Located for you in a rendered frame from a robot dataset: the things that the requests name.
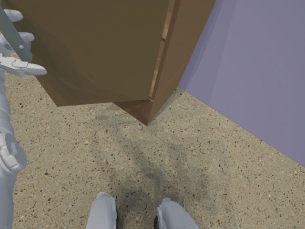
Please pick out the left robot thigh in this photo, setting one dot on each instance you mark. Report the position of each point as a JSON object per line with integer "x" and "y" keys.
{"x": 102, "y": 214}

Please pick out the robot left upper arm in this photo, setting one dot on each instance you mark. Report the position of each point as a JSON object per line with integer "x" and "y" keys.
{"x": 13, "y": 159}

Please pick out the handle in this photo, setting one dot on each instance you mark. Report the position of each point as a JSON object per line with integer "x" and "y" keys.
{"x": 14, "y": 39}

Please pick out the robot thigh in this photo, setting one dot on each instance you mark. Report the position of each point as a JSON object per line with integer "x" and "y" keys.
{"x": 102, "y": 214}
{"x": 171, "y": 215}

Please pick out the robot left hand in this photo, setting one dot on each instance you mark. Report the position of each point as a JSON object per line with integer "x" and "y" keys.
{"x": 13, "y": 65}

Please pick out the robot left forearm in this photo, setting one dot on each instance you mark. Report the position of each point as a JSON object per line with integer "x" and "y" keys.
{"x": 5, "y": 125}

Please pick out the right robot thigh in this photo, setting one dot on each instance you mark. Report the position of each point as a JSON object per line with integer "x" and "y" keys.
{"x": 171, "y": 215}

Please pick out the cupboard door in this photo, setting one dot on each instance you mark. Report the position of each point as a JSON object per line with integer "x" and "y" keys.
{"x": 94, "y": 51}

